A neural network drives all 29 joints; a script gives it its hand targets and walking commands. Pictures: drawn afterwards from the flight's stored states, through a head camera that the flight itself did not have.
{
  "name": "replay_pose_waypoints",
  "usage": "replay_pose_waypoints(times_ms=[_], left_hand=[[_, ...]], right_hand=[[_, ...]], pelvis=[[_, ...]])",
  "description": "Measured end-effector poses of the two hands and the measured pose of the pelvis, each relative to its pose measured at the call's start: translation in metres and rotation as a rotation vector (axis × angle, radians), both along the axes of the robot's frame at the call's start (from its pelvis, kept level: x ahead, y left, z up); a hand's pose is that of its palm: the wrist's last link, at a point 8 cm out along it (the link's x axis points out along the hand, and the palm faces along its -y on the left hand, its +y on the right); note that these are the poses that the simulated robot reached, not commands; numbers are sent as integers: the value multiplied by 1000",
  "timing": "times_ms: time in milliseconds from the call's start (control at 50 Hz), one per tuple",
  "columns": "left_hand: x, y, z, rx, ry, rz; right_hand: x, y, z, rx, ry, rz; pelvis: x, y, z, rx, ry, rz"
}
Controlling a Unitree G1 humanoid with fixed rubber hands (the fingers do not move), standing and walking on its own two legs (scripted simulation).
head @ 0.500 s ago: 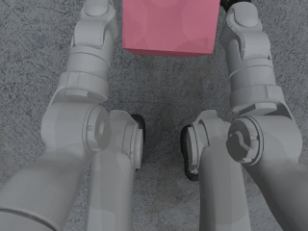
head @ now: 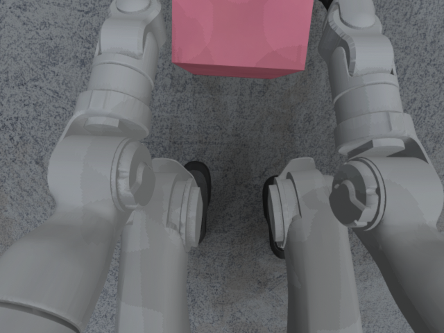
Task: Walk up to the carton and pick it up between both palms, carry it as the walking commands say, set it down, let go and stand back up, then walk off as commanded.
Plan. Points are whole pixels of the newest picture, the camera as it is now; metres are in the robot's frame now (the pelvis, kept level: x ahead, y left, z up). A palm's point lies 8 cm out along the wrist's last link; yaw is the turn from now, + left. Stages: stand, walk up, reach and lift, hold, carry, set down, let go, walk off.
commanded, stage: set down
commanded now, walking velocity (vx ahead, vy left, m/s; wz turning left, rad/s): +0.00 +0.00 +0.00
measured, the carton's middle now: out of the picture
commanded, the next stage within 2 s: none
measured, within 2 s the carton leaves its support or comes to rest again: neither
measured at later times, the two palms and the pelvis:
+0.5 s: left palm out of the picture +0.55 +0.15 -0.16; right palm out of the picture +0.54 -0.11 -0.16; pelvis +0.00 +0.00 +0.00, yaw +0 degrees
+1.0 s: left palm out of the picture +0.55 +0.15 -0.16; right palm out of the picture +0.54 -0.12 -0.16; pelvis +0.00 +0.00 -0.01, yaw +0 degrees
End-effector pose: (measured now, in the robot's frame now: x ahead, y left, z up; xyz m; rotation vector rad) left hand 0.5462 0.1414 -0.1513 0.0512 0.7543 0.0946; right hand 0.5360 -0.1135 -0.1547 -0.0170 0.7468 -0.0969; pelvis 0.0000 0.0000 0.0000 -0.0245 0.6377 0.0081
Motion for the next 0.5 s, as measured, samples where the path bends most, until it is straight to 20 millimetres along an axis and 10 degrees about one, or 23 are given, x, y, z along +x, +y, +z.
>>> replay_pose_waypoints(times_ms=[500], left_hand=[[-1,4,-10,-14,12,-9]], right_hand=[[1,0,-8,20,3,25]], pelvis=[[2,-2,-4,8,-18,-2]])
